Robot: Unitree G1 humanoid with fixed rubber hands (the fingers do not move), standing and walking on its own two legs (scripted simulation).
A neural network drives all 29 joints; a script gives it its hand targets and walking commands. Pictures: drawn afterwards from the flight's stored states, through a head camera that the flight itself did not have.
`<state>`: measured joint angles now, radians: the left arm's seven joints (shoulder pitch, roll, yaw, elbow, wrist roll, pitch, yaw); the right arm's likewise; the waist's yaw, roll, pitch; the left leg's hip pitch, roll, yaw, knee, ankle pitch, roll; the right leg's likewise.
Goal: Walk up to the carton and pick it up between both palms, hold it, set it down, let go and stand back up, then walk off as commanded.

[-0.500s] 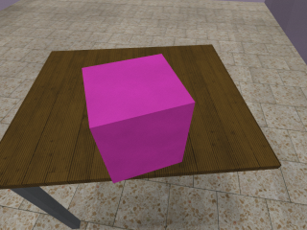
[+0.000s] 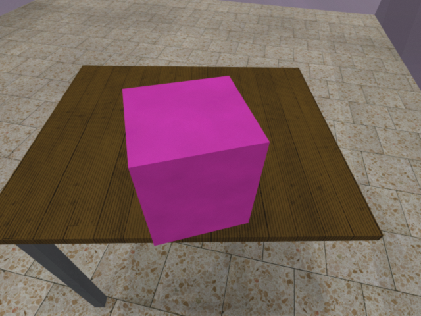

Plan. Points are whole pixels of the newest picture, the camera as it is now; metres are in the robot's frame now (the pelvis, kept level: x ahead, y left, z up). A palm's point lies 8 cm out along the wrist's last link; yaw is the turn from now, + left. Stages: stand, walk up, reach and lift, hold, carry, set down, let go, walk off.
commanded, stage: walk up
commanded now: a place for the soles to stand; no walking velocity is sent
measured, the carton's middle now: (191, 162) +0.42 +0.04 +0.08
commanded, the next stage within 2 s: stand in 0.80 s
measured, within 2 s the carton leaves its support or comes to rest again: neither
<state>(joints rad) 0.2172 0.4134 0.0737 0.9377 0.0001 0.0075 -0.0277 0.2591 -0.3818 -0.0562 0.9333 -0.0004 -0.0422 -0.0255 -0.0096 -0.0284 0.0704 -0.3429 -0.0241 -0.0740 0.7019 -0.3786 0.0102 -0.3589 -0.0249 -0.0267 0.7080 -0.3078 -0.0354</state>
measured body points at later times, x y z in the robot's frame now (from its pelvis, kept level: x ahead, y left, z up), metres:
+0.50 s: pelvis +0.01 +0.01 +0.00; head +0.04 +0.01 +0.45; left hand +0.13 +0.33 -0.10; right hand +0.07 -0.32 -0.11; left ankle +0.04 +0.14 -0.72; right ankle +0.04 -0.11 -0.72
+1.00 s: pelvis +0.01 +0.02 +0.01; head +0.03 +0.03 +0.45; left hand +0.13 +0.35 -0.11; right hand +0.06 -0.29 -0.11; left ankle +0.04 +0.14 -0.72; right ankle +0.04 -0.11 -0.72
